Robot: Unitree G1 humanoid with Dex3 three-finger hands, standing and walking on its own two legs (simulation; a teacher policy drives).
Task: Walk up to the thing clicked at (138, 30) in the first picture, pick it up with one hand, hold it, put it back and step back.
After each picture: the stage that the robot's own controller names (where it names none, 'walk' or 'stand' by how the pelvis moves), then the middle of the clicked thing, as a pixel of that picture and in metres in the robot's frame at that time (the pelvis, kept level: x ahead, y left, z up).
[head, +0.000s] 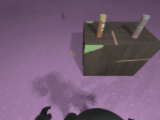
stand; (139, 27) +1.01 -0.53 +0.05
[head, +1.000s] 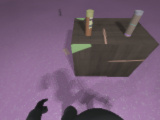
walk; (132, 24) +0.92 -0.39 +0.09
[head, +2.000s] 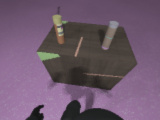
walk; (108, 36) +0.69 -0.07 +0.08
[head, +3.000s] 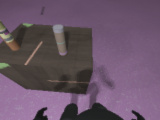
stand; (60, 41) +0.55 +0.27 +0.08
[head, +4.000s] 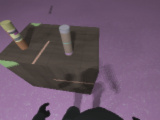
stand; (67, 42) +0.55 +0.21 +0.08
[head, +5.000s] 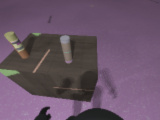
stand; (67, 50) +0.53 +0.21 +0.05
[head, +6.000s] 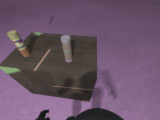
stand; (67, 50) +0.54 +0.22 +0.05
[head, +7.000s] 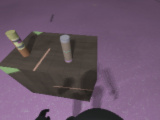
stand; (66, 50) +0.53 +0.22 +0.05
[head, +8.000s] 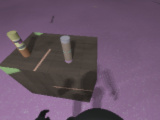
stand; (67, 50) +0.53 +0.22 +0.05
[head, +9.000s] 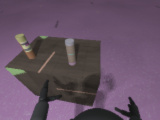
rise first; (71, 53) +0.53 +0.20 +0.05
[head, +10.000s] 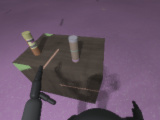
go down; (74, 50) +0.56 +0.19 +0.06
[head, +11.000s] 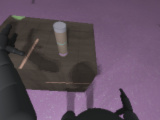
go down; (61, 41) +0.53 +0.17 +0.08
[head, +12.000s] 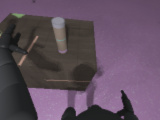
approach; (60, 38) +0.55 +0.18 +0.10
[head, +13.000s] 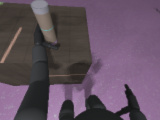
close in; (47, 27) +0.56 +0.20 +0.14
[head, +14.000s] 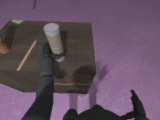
lift; (56, 45) +0.46 +0.19 +0.14
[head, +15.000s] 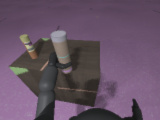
lift; (63, 54) +0.33 +0.17 +0.23
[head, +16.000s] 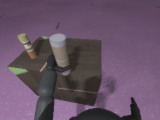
hold; (62, 58) +0.31 +0.17 +0.22
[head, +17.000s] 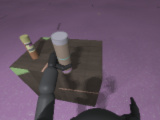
hold; (63, 56) +0.32 +0.16 +0.23
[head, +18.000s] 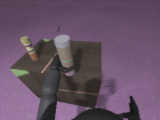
hold; (66, 58) +0.31 +0.15 +0.22
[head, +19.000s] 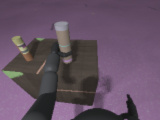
crouch; (64, 44) +0.42 +0.16 +0.24
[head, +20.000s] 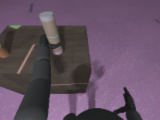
lower; (53, 36) +0.52 +0.18 +0.17
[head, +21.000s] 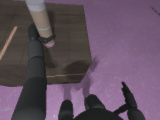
lower; (44, 27) +0.55 +0.20 +0.14
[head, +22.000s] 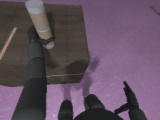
lower; (43, 29) +0.55 +0.20 +0.14
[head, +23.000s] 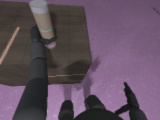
lower; (46, 28) +0.55 +0.19 +0.14
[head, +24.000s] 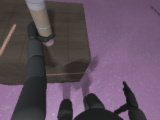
rest; (43, 26) +0.56 +0.20 +0.14
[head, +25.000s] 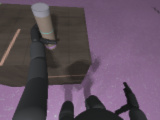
open; (47, 30) +0.55 +0.19 +0.13
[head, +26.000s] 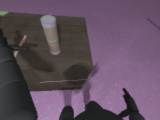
sink last; (52, 38) +0.52 +0.19 +0.12
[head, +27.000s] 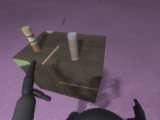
sink last; (73, 47) +0.55 +0.20 +0.09
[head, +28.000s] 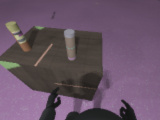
stand; (70, 46) +0.52 +0.17 +0.10
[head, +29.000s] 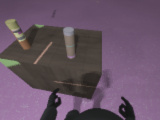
stand; (70, 44) +0.53 +0.18 +0.10
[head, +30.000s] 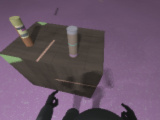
stand; (72, 43) +0.54 +0.18 +0.10
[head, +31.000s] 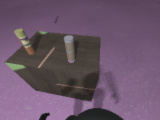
stand; (70, 50) +0.54 +0.20 +0.05
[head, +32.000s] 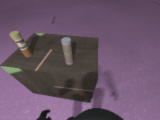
stand; (68, 52) +0.52 +0.21 +0.05
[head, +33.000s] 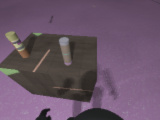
stand; (66, 52) +0.51 +0.22 +0.05
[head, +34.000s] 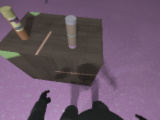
walk; (71, 34) +0.59 +0.17 +0.08
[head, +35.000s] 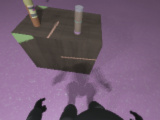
walk; (78, 21) +0.81 +0.18 +0.06
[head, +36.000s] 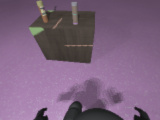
stand; (74, 14) +1.14 +0.29 +0.08
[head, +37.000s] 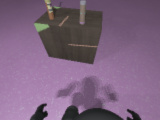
stand; (82, 13) +1.13 +0.18 +0.07
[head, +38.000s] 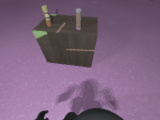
stand; (78, 19) +1.13 +0.19 +0.05
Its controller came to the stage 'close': yes
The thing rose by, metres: 0.18
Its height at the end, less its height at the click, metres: +0.00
